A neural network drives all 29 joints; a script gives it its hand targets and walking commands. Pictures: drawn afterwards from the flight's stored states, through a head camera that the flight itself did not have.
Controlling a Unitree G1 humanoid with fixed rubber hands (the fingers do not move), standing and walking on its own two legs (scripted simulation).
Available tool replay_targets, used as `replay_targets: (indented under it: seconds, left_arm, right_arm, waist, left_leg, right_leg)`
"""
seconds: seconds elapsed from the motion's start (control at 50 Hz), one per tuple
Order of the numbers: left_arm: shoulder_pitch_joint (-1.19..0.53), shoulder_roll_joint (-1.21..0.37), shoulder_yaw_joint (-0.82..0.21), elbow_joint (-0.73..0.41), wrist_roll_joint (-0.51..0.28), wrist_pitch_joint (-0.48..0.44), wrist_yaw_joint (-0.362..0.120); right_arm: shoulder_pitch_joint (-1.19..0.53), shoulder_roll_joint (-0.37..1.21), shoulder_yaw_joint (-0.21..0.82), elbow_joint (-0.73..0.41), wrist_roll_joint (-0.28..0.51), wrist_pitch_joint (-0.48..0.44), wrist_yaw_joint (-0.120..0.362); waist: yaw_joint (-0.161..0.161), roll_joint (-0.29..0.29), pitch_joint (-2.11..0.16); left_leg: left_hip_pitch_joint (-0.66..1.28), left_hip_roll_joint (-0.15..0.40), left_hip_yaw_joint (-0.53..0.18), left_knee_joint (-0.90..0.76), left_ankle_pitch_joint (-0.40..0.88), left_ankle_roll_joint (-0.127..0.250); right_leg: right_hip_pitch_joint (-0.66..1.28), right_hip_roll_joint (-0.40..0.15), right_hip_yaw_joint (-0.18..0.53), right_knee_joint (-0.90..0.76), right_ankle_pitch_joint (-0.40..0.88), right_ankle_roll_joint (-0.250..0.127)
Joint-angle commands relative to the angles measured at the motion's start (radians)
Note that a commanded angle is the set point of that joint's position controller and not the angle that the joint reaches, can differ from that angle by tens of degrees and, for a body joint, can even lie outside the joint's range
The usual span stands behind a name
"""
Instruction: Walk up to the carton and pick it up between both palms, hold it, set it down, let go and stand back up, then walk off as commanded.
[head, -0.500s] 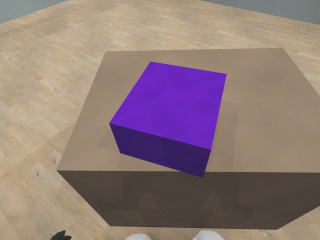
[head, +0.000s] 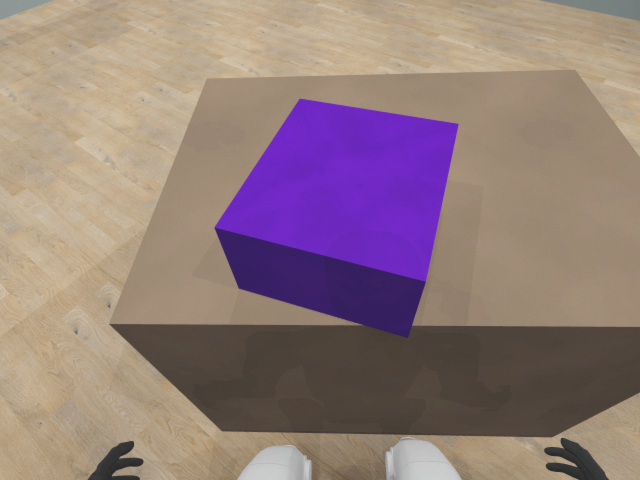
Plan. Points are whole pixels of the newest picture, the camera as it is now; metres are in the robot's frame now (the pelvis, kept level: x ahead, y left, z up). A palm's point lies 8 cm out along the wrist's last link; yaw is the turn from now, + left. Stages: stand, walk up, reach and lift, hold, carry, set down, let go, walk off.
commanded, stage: reach and lift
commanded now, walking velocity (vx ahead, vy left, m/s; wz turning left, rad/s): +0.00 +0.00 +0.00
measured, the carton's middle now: (348, 206) +0.47 -0.01 +0.04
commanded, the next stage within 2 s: none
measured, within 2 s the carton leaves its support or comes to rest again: neither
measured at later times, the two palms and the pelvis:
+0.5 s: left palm (100, 443) +0.16 +0.29 -0.03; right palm out of the picture +0.11 -0.26 -0.04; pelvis -0.02 +0.00 +0.03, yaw -1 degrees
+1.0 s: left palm (79, 419) +0.17 +0.29 +0.02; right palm (567, 449) +0.15 -0.22 +0.03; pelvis -0.02 +0.00 +0.03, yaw -1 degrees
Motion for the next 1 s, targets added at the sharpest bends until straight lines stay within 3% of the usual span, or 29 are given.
replay_targets:
  seconds: [0.0,0.1,0.16,0.2,0.28,0.38,0.46,0.54,0.58,0.64,0.76,0.84,0.92,0.98]
  left_arm:
    - [-0.240,0.157,0.088,-0.417,0.041,0.059,0.025]
    - [-0.126,0.178,0.152,-0.473,0.050,0.052,-0.006]
    - [-0.094,0.206,0.185,-0.471,0.062,0.046,-0.030]
    - [-0.090,0.222,0.202,-0.471,0.067,0.038,-0.041]
    - [-0.107,0.229,0.203,-0.502,0.059,0.015,-0.054]
    - [-0.094,0.220,0.180,-0.526,0.023,-0.033,-0.066]
    - [-0.097,0.204,0.155,-0.538,-0.015,-0.089,-0.082]
    - [-0.096,0.192,0.150,-0.531,-0.020,-0.150,-0.099]
    - [-0.096,0.196,0.155,-0.528,-0.016,-0.179,-0.107]
    - [-0.095,0.218,0.169,-0.536,-0.022,-0.213,-0.120]
    - [-0.136,0.269,0.168,-0.541,-0.070,-0.244,-0.158]
    - [-0.172,0.312,0.163,-0.555,-0.122,-0.243,-0.178]
    - [-0.196,0.357,0.153,-0.588,-0.182,-0.228,-0.191]
    - [-0.206,0.411,0.149,-0.625,-0.235,-0.202,-0.202]
  right_arm:
    - [-0.154,-0.233,-0.109,-0.101,-0.118,-0.087,-0.002]
    - [-0.042,-0.163,-0.064,-0.213,-0.049,-0.093,-0.055]
    - [-0.010,-0.117,-0.032,-0.296,-0.032,-0.087,-0.085]
    - [0.011,-0.084,-0.008,-0.340,-0.022,-0.077,-0.101]
    - [0.063,-0.025,0.016,-0.438,-0.002,-0.037,-0.121]
    - [0.115,0.036,0.027,-0.588,0.011,0.015,-0.133]
    - [0.121,0.059,0.033,-0.710,0.022,0.035,-0.141]
    - [0.106,0.050,0.038,-0.792,0.029,0.058,-0.152]
    - [0.108,0.051,0.042,-0.816,0.040,0.069,-0.158]
    - [0.112,0.064,0.055,-0.846,0.056,0.086,-0.171]
    - [0.093,0.128,0.108,-0.938,0.085,0.156,-0.214]
    - [0.090,0.180,0.142,-1.033,0.099,0.223,-0.246]
    - [0.117,0.234,0.163,-1.123,0.112,0.294,-0.285]
    - [0.156,0.282,0.177,-1.194,0.128,0.340,-0.318]
  waist:
    - [-0.044,0.009,-0.205]
    - [-0.029,-0.111,-0.289]
    - [0.004,-0.161,-0.237]
    - [0.023,-0.161,-0.215]
    - [0.031,-0.113,-0.180]
    - [0.042,-0.052,-0.154]
    - [0.045,0.021,-0.143]
    - [0.054,0.143,-0.120]
    - [0.061,0.189,-0.122]
    - [0.068,0.215,-0.133]
    - [0.063,0.173,-0.096]
    - [0.057,0.125,-0.053]
    - [0.049,0.078,-0.008]
    - [0.046,-0.002,0.023]
  left_leg:
    - [-0.331,0.145,0.107,-0.321,0.019,0.028]
    - [-0.031,0.060,0.094,-0.286,0.327,-0.007]
    - [-0.013,0.023,0.095,-0.311,0.342,-0.011]
    - [-0.013,0.012,0.101,-0.338,0.318,-0.013]
    - [-0.021,0.007,0.124,-0.409,0.230,-0.011]
    - [-0.111,0.039,0.142,-0.541,0.103,0.024]
    - [-0.264,0.083,0.153,-0.637,0.003,0.070]
    - [-0.518,0.147,0.138,-0.729,-0.163,0.125]
    - [-0.594,0.166,0.134,-0.757,-0.208,0.141]
    - [-0.632,0.177,0.130,-0.771,-0.211,0.149]
    - [-0.592,0.169,0.119,-0.748,-0.200,0.142]
    - [-0.484,0.142,0.120,-0.706,-0.180,0.115]
    - [-0.300,0.099,0.126,-0.643,-0.123,0.078]
    - [-0.018,0.031,0.126,-0.546,-0.002,0.027]
  right_leg:
    - [0.274,0.074,-0.083,-0.062,0.222,-0.024]
    - [0.272,0.041,-0.019,-0.223,0.427,-0.019]
    - [0.302,0.026,0.030,-0.296,0.432,0.005]
    - [0.328,0.023,0.054,-0.331,0.405,0.015]
    - [0.372,0.029,0.081,-0.394,0.245,0.013]
    - [0.517,0.061,0.069,-0.413,0.136,0.019]
    - [0.700,0.104,0.045,-0.371,0.121,0.029]
    - [0.939,0.157,0.027,-0.273,0.156,0.046]
    - [1.021,0.170,0.030,-0.251,0.170,0.053]
    - [1.079,0.167,0.045,-0.254,0.172,0.057]
    - [1.024,0.130,0.088,-0.333,0.033,0.051]
    - [0.887,0.088,0.117,-0.426,-0.124,0.038]
    - [0.688,0.034,0.140,-0.531,-0.253,0.008]
    - [0.408,-0.035,0.165,-0.649,-0.337,-0.038]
